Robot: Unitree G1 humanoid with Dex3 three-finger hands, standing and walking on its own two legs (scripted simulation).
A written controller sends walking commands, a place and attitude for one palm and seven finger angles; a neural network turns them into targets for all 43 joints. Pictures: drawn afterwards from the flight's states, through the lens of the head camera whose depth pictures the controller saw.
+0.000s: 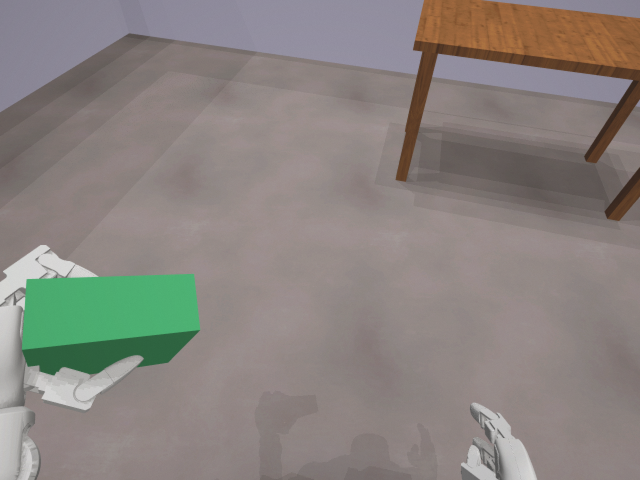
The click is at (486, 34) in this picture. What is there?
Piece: table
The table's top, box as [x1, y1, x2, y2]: [413, 0, 639, 80]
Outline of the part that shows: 424,0 413,49 415,50 639,80 639,18 484,0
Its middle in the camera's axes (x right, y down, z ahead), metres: +0.99 -0.84 +1.60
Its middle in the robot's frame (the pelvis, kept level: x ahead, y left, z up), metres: +1.80 -0.90 -0.09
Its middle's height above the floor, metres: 0.68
